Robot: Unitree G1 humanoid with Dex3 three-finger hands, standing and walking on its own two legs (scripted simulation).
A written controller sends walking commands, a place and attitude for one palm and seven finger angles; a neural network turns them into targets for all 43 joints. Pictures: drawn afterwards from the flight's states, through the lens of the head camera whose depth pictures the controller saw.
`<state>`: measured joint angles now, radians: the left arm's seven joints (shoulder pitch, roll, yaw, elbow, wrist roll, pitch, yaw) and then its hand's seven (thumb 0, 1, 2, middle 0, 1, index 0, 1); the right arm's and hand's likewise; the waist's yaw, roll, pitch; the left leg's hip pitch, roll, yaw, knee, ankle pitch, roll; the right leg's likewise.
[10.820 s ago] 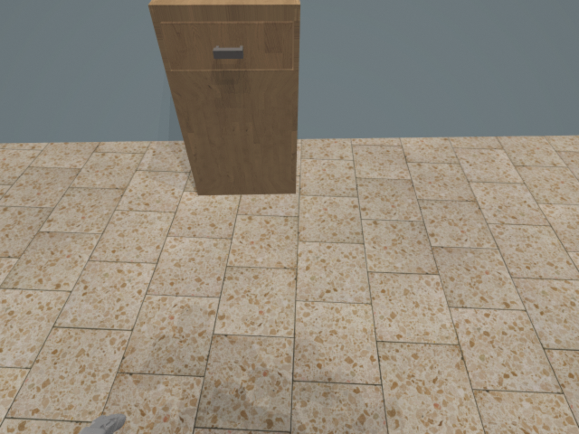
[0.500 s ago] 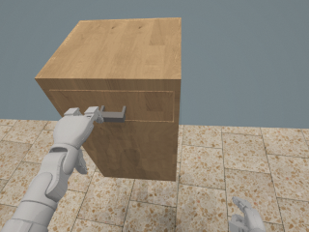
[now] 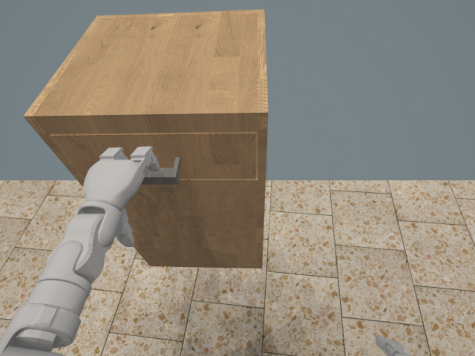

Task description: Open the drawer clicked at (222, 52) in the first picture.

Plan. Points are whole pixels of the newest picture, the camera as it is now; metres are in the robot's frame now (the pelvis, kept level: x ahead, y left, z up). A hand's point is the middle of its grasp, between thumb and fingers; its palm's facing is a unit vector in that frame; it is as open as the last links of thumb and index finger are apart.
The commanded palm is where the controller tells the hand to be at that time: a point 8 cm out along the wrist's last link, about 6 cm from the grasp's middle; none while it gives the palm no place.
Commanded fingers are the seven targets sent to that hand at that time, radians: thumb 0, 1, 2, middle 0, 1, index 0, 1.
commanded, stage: move the hooked fingers above the handle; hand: left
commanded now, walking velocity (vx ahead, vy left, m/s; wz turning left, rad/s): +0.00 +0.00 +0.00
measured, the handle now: (157, 168) +0.49 +0.24 -0.03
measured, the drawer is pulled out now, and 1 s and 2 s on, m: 0.00 0.00 0.00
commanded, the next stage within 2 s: none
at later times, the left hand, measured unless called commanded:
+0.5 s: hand (142, 182) +0.40 +0.22 +0.03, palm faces -0.03 -0.06 -1.00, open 13.8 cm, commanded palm +0.39 +0.24 +0.09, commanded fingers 0.00 -0.50 0.30 -0.30 -1.20 -0.30 -1.20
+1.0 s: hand (153, 167) +0.45 +0.21 +0.03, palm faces -0.02 -0.03 -1.00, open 13.8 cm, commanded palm +0.42 +0.23 +0.08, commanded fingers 0.00 -0.50 0.30 -0.30 -1.20 -0.30 -1.20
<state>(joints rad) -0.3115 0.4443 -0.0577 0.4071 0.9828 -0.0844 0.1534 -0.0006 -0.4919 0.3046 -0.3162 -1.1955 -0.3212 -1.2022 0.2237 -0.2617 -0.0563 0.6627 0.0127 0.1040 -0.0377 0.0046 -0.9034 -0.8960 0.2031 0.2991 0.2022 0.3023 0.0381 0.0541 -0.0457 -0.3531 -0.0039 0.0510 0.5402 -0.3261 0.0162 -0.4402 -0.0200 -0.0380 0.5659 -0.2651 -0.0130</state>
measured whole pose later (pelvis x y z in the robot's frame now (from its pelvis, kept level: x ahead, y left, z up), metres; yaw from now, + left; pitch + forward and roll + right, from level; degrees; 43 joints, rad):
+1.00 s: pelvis -0.01 +0.00 -0.01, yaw -1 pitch +14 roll +0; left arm -0.69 0.45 -0.02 0.91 1.08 -0.11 0.30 0.00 -0.49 0.30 -0.32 -1.20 -0.32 -1.20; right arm 0.31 -0.26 -0.07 0.69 0.00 0.11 -0.03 0.00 -0.90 -0.90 0.20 0.30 0.20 0.30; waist -0.06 0.04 -0.09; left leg -0.54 0.01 0.06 0.65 -0.36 0.02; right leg -0.63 -0.01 -0.03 0.65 -0.28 -0.02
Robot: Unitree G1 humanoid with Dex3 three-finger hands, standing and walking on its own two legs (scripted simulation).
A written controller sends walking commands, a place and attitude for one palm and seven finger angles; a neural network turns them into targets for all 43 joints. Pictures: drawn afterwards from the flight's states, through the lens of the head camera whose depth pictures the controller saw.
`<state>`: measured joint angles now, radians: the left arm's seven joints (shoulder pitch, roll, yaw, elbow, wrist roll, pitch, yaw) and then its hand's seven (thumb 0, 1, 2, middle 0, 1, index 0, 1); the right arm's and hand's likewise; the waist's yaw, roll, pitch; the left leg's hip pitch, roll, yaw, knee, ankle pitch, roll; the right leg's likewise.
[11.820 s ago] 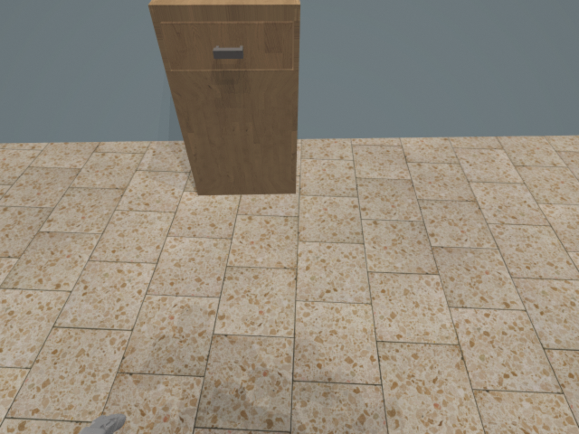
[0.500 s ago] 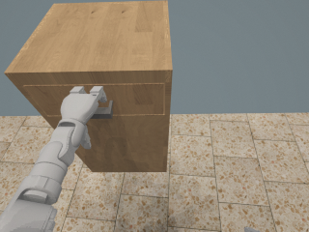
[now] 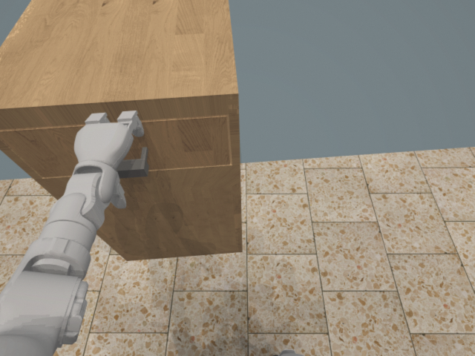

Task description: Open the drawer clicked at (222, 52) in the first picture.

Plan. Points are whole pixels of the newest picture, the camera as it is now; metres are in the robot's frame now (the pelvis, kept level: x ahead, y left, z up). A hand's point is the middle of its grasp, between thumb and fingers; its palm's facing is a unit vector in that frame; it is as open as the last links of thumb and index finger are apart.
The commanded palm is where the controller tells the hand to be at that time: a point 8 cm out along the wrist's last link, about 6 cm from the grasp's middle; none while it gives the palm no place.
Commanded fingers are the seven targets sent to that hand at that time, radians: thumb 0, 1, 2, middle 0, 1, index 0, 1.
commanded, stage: move the hooked fingers above the handle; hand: left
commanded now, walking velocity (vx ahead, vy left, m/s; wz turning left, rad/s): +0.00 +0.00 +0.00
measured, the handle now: (123, 160) +0.50 +0.24 -0.02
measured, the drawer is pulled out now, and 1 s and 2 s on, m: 0.00 0.00 0.00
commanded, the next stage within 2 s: none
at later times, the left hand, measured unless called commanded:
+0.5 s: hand (110, 162) +0.45 +0.24 +0.04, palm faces -0.03 -0.02 -1.00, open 13.8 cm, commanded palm +0.42 +0.24 +0.10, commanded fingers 0.00 -0.50 0.30 -0.30 -1.20 -0.30 -1.20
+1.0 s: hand (102, 167) +0.44 +0.25 +0.04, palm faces -0.05 -0.02 -1.00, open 13.8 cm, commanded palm +0.42 +0.24 +0.10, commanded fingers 0.00 -0.50 0.30 -0.30 -1.20 -0.30 -1.20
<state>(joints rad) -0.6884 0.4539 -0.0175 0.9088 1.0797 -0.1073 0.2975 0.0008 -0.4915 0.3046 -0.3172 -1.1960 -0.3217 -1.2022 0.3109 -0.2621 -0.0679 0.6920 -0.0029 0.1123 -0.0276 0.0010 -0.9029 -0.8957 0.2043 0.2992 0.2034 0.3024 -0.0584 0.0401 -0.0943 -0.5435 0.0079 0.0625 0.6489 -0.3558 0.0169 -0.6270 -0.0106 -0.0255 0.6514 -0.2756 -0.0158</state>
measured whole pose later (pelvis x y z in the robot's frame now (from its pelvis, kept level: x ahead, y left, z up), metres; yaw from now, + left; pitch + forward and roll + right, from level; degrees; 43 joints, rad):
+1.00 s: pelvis +0.01 +0.01 +0.00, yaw +0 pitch +14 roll +0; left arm -0.61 0.45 -0.04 0.86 1.05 -0.05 0.28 0.00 -0.49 0.30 -0.33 -1.20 -0.32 -1.20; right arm 0.30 -0.26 -0.07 0.70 0.00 0.13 -0.01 0.00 -0.90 -0.90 0.20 0.30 0.20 0.30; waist -0.03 0.06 -0.11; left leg -0.50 0.00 0.06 0.62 -0.36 0.02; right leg -0.58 -0.01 -0.03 0.62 -0.28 0.00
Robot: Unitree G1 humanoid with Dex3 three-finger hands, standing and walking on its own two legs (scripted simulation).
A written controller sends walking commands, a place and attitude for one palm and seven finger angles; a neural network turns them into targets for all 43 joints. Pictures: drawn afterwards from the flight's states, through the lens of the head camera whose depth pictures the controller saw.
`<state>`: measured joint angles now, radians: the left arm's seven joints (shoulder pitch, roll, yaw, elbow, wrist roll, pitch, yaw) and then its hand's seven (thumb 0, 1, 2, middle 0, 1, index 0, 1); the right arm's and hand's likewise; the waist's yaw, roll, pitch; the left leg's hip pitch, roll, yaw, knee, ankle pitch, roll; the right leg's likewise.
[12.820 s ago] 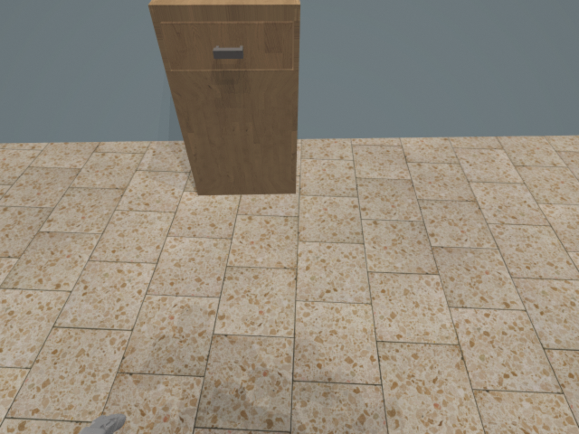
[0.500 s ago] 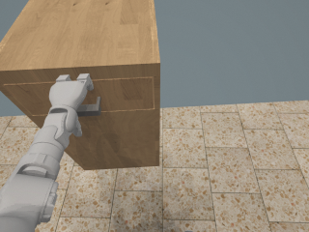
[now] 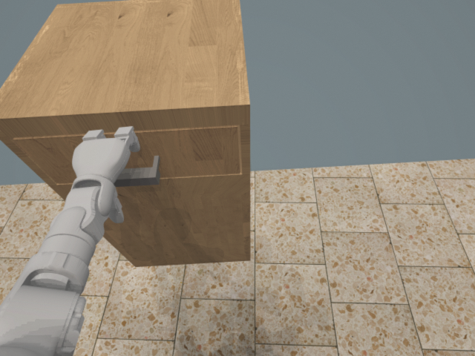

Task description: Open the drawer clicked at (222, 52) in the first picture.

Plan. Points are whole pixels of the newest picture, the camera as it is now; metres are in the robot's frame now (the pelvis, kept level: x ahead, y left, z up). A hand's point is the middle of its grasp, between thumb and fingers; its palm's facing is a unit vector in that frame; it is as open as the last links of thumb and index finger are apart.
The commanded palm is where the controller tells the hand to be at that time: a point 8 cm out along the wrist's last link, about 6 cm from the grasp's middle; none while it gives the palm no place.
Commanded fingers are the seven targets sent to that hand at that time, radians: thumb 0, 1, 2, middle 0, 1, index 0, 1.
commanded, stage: move the hooked fingers above the handle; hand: left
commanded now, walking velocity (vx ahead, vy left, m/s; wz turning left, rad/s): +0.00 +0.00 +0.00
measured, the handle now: (135, 168) +0.48 +0.24 -0.02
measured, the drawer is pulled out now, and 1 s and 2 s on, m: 0.00 0.00 0.00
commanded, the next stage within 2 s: none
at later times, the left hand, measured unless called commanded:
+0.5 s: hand (122, 176) +0.43 +0.23 +0.02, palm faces -0.14 -0.01 -0.99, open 13.8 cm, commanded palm +0.42 +0.23 +0.09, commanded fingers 0.00 -0.50 0.30 -0.30 -1.20 -0.30 -1.20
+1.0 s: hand (115, 176) +0.42 +0.24 +0.04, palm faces -0.11 -0.01 -0.99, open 13.8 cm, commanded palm +0.41 +0.23 +0.10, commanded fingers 0.00 -0.50 0.30 -0.30 -1.20 -0.30 -1.20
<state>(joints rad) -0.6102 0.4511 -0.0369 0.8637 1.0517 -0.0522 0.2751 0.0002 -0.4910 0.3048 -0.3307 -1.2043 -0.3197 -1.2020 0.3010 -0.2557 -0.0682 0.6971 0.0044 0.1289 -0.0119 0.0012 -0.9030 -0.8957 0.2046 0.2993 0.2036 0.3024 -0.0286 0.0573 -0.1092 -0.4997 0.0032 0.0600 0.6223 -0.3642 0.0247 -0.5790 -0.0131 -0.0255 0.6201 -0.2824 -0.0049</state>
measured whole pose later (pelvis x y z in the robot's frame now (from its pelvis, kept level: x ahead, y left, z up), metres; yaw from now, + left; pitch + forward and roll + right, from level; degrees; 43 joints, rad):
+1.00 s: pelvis -0.01 +0.00 +0.00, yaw +1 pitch +13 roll +0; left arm -0.67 0.47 -0.09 0.93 1.03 -0.04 0.22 0.00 -0.49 0.30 -0.33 -1.20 -0.33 -1.21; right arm 0.29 -0.26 -0.06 0.70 0.01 0.12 -0.04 0.00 -0.90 -0.90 0.21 0.30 0.20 0.30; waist -0.04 0.05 -0.10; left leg -0.49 0.00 0.05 0.62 -0.35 0.02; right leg -0.57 -0.01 -0.04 0.61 -0.27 -0.01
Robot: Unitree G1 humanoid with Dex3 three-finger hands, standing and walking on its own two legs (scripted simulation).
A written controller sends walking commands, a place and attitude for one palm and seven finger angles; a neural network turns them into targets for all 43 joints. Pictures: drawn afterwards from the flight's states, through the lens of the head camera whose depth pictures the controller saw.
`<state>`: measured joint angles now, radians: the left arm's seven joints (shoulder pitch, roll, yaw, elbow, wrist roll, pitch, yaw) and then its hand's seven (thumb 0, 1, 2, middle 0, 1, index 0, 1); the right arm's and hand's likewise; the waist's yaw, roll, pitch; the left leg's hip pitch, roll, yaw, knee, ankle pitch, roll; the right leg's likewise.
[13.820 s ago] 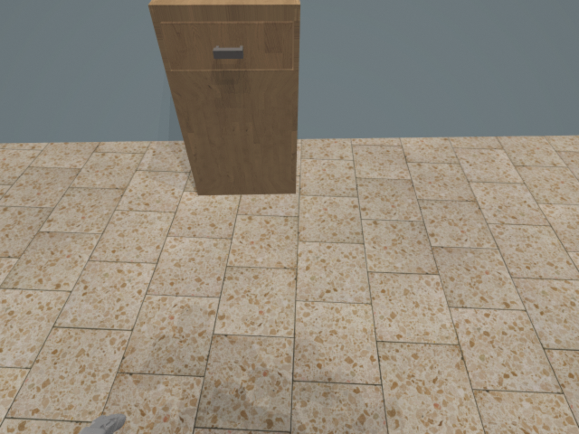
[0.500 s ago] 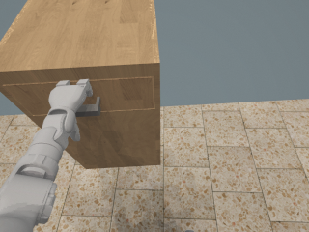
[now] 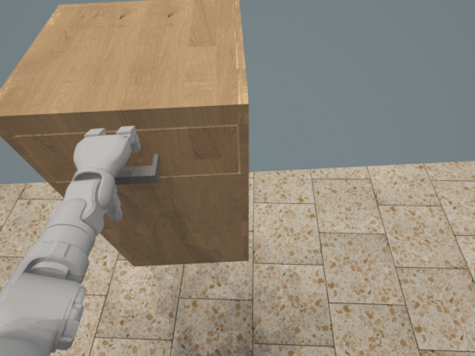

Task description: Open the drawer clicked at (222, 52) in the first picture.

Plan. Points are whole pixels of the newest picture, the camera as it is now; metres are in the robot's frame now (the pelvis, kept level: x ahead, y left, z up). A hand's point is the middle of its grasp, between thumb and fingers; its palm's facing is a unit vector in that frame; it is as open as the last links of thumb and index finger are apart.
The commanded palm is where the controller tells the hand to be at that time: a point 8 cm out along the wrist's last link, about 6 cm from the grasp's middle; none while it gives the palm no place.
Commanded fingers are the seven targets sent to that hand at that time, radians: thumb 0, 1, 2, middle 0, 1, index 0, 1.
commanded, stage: move the hooked fingers above the handle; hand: left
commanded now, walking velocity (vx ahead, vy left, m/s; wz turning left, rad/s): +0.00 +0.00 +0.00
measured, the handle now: (135, 167) +0.49 +0.23 -0.03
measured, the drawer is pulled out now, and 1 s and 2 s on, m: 0.00 0.00 0.00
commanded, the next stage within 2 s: lower the fingers behind the handle in 1.44 s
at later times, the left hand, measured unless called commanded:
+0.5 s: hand (114, 169) +0.44 +0.25 +0.03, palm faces -0.08 -0.01 -1.00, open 13.7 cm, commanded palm +0.42 +0.24 +0.09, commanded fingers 0.00 -0.50 0.30 -0.30 -1.20 -0.30 -1.20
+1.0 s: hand (120, 169) +0.44 +0.23 +0.03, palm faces -0.07 -0.02 -1.00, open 13.7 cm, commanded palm +0.42 +0.24 +0.09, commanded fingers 0.00 -0.50 0.30 -0.30 -1.20 -0.30 -1.20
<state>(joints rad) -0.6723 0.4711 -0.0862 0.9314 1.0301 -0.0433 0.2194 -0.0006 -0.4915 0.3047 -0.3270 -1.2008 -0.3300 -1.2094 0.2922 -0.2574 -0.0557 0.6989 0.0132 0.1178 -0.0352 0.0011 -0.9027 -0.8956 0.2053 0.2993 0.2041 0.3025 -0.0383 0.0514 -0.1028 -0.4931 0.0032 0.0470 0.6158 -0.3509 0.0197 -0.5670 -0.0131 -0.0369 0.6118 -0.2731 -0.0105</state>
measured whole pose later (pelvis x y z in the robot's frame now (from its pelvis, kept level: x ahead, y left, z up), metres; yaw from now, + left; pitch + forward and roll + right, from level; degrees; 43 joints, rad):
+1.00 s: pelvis +0.00 +0.00 +0.00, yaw -1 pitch +14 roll +0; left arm -0.68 0.45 -0.05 0.94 1.05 -0.05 0.26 0.00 -0.49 0.30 -0.34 -1.21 -0.34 -1.22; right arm 0.29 -0.26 -0.06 0.70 0.00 0.12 -0.03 0.00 -0.90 -0.90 0.20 0.30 0.20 0.30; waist -0.04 0.06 -0.12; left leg -0.52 0.00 0.06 0.64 -0.36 0.02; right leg -0.60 -0.01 -0.03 0.63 -0.28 -0.01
